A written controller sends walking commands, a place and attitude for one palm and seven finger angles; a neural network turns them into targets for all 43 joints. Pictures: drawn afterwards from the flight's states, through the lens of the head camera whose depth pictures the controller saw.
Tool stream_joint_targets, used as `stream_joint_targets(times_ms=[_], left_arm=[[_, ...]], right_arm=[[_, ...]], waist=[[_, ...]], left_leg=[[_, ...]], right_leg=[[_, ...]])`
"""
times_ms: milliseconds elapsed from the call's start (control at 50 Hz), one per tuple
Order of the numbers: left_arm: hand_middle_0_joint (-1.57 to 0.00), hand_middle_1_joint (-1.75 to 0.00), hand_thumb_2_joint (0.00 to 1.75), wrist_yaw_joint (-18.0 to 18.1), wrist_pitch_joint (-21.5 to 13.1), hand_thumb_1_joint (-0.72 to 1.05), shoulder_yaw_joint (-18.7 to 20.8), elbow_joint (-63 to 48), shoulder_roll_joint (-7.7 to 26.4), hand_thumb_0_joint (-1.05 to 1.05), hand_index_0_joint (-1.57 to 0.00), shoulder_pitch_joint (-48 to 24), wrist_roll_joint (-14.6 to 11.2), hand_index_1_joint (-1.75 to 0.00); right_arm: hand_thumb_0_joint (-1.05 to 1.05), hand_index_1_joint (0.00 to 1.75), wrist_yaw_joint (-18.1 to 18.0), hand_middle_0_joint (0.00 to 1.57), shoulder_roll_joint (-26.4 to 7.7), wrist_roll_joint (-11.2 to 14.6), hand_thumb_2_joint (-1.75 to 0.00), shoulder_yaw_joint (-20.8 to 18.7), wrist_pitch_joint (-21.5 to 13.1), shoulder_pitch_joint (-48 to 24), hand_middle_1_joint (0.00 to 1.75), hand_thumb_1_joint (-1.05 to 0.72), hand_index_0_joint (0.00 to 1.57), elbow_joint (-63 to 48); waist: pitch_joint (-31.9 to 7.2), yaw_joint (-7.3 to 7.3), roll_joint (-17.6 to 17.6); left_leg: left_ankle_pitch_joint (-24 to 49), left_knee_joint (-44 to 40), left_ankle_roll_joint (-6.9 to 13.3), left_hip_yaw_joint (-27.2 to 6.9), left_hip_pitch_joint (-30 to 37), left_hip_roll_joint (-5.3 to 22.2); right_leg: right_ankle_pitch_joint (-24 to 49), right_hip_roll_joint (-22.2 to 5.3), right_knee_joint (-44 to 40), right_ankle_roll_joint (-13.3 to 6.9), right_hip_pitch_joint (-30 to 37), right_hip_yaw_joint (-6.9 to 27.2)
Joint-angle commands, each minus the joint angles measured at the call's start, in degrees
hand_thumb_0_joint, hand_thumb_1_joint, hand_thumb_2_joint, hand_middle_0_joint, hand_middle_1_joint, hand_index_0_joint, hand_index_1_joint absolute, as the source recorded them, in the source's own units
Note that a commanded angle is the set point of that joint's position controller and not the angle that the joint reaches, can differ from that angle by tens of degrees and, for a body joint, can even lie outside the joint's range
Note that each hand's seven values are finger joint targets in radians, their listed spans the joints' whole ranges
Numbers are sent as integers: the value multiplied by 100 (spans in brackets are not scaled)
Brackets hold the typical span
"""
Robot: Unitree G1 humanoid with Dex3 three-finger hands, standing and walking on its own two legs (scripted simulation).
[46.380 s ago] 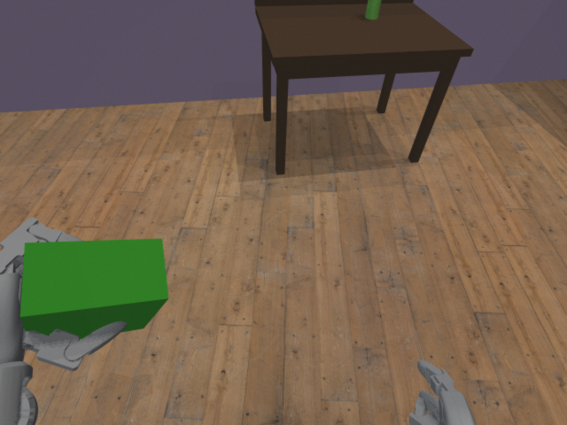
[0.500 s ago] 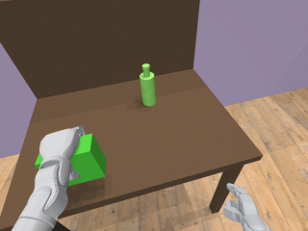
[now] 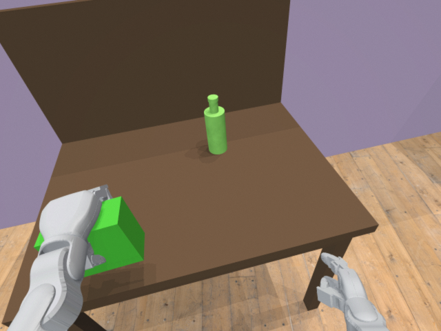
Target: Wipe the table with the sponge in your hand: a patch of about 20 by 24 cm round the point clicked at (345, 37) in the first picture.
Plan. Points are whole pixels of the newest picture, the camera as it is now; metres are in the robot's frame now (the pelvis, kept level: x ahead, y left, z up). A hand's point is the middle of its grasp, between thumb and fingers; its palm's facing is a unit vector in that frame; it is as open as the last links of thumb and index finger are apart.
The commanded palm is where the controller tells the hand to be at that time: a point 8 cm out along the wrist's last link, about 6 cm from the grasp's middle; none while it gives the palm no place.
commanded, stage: bring the sponge back beside the body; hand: left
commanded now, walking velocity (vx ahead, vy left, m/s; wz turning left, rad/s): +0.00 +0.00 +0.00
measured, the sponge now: (101, 244) +0.23 +0.28 +0.04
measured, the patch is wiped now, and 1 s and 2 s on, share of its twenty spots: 0.95 0.95 0.95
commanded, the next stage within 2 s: step back with the hand held close in 0.90 s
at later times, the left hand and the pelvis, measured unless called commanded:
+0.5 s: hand (73, 251) +0.18 +0.28 +0.10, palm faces +0.06 -0.12 -0.99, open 10.5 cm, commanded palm +0.15 +0.27 +0.18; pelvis -0.01 -0.01 +0.00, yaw +0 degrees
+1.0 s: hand (67, 259) +0.17 +0.28 +0.10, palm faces +0.06 -0.12 -0.99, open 10.5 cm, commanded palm +0.14 +0.28 +0.17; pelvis -0.02 +0.00 +0.00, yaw +0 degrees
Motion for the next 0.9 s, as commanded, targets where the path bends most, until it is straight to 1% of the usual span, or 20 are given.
stream_joint_targets(times_ms=[0,40,80,100,160,200,260,300,340,400,460,500,560,600,660,700,720,780,800,880], left_arm=[[-120,-160,130,163,-25,10,863,-1450,1354,0,-120,-1153,131,-160],[-120,-160,130,148,-57,10,827,-1484,1291,0,-120,-1153,134,-160],[-120,-160,130,142,-110,10,899,-1562,1368,0,-120,-1033,120,-160],[-120,-160,130,146,-150,10,1069,-1771,1557,0,-120,-1030,121,-160],[-120,-160,130,167,-194,10,1028,-1748,1423,0,-120,-827,103,-160],[-120,-160,130,179,-213,10,1183,-2013,1582,0,-120,-747,65,-160],[-120,-160,130,182,-184,10,1088,-1945,1411,0,-120,-483,15,-160],[-120,-160,130,168,-170,10,1279,-2178,1641,0,-120,-471,-7,-160],[-120,-160,130,133,-136,10,1158,-2012,1461,0,-120,-308,-25,-160],[-120,-160,130,99,-168,10,1298,-2392,1664,0,-120,-274,-49,-160],[-120,-160,130,84,-222,10,1228,-2361,1498,0,-120,109,-100,-160],[-120,-160,130,72,-223,10,1448,-2564,1744,0,-120,66,-102,-160],[-120,-160,130,78,-232,10,1246,-2283,1514,0,-120,45,-92,-160],[-120,-160,130,76,-244,10,1358,-2478,1682,0,-120,-230,-62,-160],[-120,-160,130,76,-275,10,1195,-2218,1481,0,-120,-95,-66,-160],[-120,-160,130,67,-297,10,1306,-2499,1639,0,-120,-238,-11,-160],[-120,-160,130,83,-307,10,1243,-2498,1570,0,-120,-258,-23,-160],[-120,-160,130,82,-318,10,1250,-2347,1548,0,-120,-73,-41,-160],[-120,-160,130,86,-300,10,1402,-2448,1697,0,-120,-71,-2,-160],[-120,-160,130,115,-270,10,1307,-2272,1572,0,-120,-36,-53,-160]], right_arm=[[0,30,-51,20,-636,-17,-90,-218,-262,-1380,30,-90,20,-1080],[0,30,-67,20,-597,-23,-90,-210,-295,-1358,30,-90,20,-1090],[0,30,-84,20,-606,-37,-90,-219,-291,-1335,30,-90,20,-1076],[0,30,-85,20,-631,-38,-90,-222,-308,-1374,30,-90,20,-1100],[0,30,-80,20,-605,-54,-90,-216,-334,-1347,30,-90,20,-1086],[0,30,-79,20,-613,-55,-90,-228,-351,-1404,30,-90,20,-1129],[0,30,-63,20,-610,-50,-90,-233,-359,-1356,30,-90,20,-1079],[0,30,-78,20,-624,-62,-90,-221,-390,-1448,30,-90,20,-1143],[0,30,-70,20,-600,-54,-90,-207,-401,-1398,30,-90,20,-1104],[0,30,-76,20,-615,-55,-90,-207,-407,-1491,30,-90,20,-1177],[0,30,-67,20,-590,-64,-90,-222,-411,-1378,30,-90,20,-1141],[0,30,-75,20,-601,-69,-90,-203,-427,-1495,30,-90,20,-1202],[0,30,-90,20,-592,-67,-90,-210,-430,-1371,30,-90,20,-1113],[0,30,-112,20,-606,-54,-90,-194,-454,-1471,30,-90,20,-1169],[0,30,-139,20,-585,-69,-90,-212,-479,-1349,30,-90,20,-1098],[0,30,-135,20,-590,-57,-90,-196,-508,-1445,30,-90,20,-1163],[0,30,-137,20,-547,-69,-90,-186,-540,-1401,30,-90,20,-1179],[0,30,-128,20,-581,-88,-90,-209,-504,-1341,30,-90,20,-1101],[0,30,-114,20,-585,-73,-90,-194,-532,-1415,30,-90,20,-1160],[0,30,-100,20,-586,-90,-90,-215,-499,-1349,30,-90,20,-1101]], waist=[[-949,1,-205],[-969,12,-323],[-1002,26,-292],[-1031,44,-158],[-922,77,-228],[-946,94,-104],[-832,73,-192],[-913,117,-89],[-751,95,-255],[-801,119,-23],[-720,98,-307],[-674,151,-155],[-515,78,-218],[-573,75,-150],[-537,58,-278],[-671,78,-20],[-729,106,-67],[-613,102,-101],[-625,118,-22],[-571,117,-140]], left_leg=[[995,-184,80,-606,452,47],[976,-139,95,-586,452,41],[1000,-125,101,-576,493,30],[944,-131,98,-612,508,35],[1047,-91,91,-586,496,27],[959,-107,91,-614,515,30],[980,-79,77,-580,458,36],[946,-76,91,-619,491,23],[949,-63,80,-604,425,41],[797,-84,95,-646,459,34],[855,-17,93,-587,439,36],[665,-65,97,-656,415,43],[603,-42,87,-590,369,59],[445,-101,92,-645,390,59],[519,-56,91,-571,413,50],[427,-120,92,-641,410,55],[494,-69,95,-597,395,41],[543,-99,83,-581,382,53],[400,-158,81,-640,319,61],[455,-106,72,-567,295,58]], right_leg=[[781,-155,-302,-166,-96,771],[729,-176,-291,-146,-114,709],[788,-191,-296,-138,-84,723],[700,-150,-308,-174,-56,858],[851,-178,-289,-163,-90,756],[739,-146,-306,-185,-67,889],[752,-176,-298,-157,-135,799],[755,-159,-289,-184,-69,938],[696,-185,-286,-155,-172,797],[504,-162,-317,-175,-148,952],[557,-197,-311,-130,-213,841],[306,-165,-351,-161,-233,987],[158,-184,-390,-132,-386,862],[16,-139,-412,-163,-354,1010],[29,-178,-423,-125,-403,857],[-6,-125,-383,-171,-292,993],[31,-178,-342,-152,-244,879],[103,-181,-372,-133,-301,796],[-20,-118,-365,-176,-238,971],[0,-189,-373,-136,-312,816]])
